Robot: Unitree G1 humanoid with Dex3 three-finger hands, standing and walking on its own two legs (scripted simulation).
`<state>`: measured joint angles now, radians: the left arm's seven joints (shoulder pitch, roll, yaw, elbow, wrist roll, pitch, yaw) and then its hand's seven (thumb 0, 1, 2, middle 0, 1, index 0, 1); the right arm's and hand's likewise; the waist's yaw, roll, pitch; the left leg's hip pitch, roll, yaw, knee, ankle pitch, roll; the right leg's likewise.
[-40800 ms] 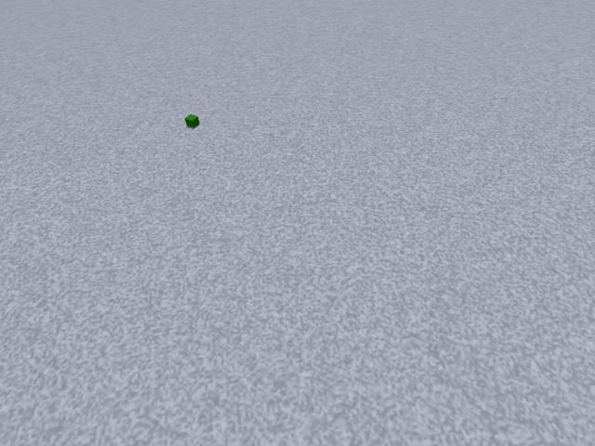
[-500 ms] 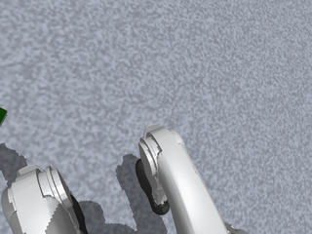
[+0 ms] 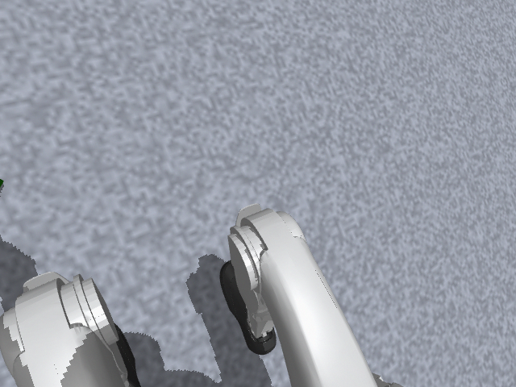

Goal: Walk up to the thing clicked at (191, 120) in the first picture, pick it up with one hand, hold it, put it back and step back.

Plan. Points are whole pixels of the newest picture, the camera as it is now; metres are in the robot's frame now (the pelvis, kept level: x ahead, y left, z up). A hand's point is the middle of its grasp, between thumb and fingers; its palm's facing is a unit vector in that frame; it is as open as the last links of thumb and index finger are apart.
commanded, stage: rise first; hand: left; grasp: from above
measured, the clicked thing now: out of the picture +0.48 +0.31 -0.31
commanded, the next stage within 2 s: approach in 0.40 s
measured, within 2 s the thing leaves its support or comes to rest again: neither
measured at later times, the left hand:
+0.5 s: hand out of the picture +0.44 +0.34 -0.21, palm faces -0.19 -0.38 -0.90, open 13.8 cm
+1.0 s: hand out of the picture +0.50 +0.28 -0.20, palm faces -0.17 -0.38 -0.91, open 13.9 cm
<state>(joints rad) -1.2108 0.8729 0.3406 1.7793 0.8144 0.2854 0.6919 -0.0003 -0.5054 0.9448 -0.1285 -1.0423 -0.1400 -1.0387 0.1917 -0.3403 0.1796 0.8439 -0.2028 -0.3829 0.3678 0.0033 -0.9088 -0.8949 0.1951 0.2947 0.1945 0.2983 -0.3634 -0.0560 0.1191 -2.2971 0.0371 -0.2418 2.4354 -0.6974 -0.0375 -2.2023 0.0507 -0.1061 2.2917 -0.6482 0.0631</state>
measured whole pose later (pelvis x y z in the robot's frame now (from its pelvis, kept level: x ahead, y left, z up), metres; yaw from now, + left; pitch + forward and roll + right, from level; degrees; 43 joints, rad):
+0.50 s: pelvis +0.00 +0.00 +0.00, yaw +0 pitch +30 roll -11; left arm -1.22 0.89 0.32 1.79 0.83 0.27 0.67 0.00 -0.51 0.94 -0.12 -1.06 -0.14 -1.05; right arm 0.17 -0.35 0.18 0.85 -0.21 -0.39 0.36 0.00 -0.91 -0.89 0.19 0.29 0.19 0.30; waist -0.37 -0.06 0.14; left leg -2.30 0.03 -0.24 2.44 -0.68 -0.03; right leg -2.21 0.05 -0.10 2.30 -0.64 0.07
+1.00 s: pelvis +0.00 +0.00 +0.00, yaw -1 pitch +32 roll -11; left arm -1.35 0.87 0.31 1.81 0.84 0.35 0.72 0.00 -0.53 0.97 -0.12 -1.05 -0.12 -1.05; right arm 0.20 -0.37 0.21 0.82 -0.21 -0.38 0.37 0.00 -0.91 -0.89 0.19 0.29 0.19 0.30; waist -0.45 -0.05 0.14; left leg -2.29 0.05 -0.25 2.42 -0.70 -0.05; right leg -2.21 0.06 -0.12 2.27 -0.64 0.06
